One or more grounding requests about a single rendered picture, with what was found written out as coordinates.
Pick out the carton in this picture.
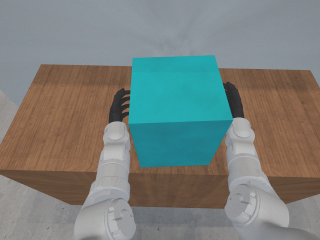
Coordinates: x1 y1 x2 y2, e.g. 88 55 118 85
128 55 233 168

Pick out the pedestal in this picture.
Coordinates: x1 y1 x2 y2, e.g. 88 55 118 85
0 64 320 209

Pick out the right robot upper arm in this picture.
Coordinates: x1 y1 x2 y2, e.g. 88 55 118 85
224 183 320 240

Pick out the robot left hand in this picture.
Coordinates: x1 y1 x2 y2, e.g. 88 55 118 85
108 88 131 124

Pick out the robot right forearm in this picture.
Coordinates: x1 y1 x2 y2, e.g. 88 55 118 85
225 117 280 199

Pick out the robot left forearm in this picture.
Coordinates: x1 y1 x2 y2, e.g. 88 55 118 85
74 121 131 237

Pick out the left robot upper arm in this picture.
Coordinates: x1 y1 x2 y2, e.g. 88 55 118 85
74 197 136 240

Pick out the robot right hand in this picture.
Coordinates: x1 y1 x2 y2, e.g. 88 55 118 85
223 82 245 118

